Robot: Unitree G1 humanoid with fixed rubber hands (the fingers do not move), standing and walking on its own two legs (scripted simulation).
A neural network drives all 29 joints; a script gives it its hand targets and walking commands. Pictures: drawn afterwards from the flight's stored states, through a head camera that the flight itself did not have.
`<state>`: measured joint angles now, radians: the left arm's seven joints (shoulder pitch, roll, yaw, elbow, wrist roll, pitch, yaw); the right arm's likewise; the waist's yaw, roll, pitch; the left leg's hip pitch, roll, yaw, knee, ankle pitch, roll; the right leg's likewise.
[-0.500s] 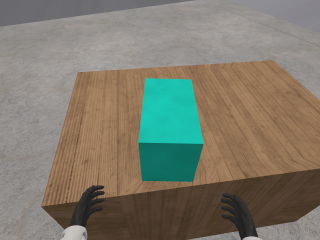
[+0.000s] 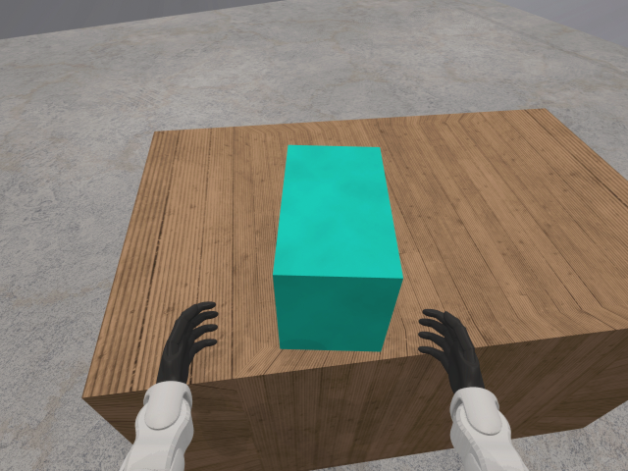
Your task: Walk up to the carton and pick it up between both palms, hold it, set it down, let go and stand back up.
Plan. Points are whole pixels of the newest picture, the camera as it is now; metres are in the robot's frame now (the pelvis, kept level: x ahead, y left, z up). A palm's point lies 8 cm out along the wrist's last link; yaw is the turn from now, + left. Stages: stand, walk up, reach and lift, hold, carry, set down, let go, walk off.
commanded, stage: reach and lift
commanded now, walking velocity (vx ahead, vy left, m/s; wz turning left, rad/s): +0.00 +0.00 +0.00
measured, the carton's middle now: (332, 243) +0.50 -0.01 -0.01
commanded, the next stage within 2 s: none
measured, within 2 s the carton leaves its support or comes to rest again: neither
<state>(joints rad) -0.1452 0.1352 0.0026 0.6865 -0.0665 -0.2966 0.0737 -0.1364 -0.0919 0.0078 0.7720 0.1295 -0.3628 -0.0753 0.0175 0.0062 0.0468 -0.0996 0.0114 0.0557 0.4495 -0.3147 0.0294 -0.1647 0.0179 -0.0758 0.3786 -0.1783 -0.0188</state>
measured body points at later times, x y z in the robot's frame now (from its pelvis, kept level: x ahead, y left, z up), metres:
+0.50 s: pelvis +0.00 +0.00 +0.00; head +0.01 +0.01 +0.45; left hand +0.37 +0.19 +0.07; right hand +0.37 -0.17 +0.06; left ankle -0.04 +0.09 -0.74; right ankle +0.02 -0.11 -0.74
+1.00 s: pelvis +0.00 +0.00 +0.00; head +0.04 +0.00 +0.45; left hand +0.43 +0.17 +0.10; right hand +0.43 -0.16 +0.08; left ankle -0.04 +0.09 -0.74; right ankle +0.02 -0.11 -0.74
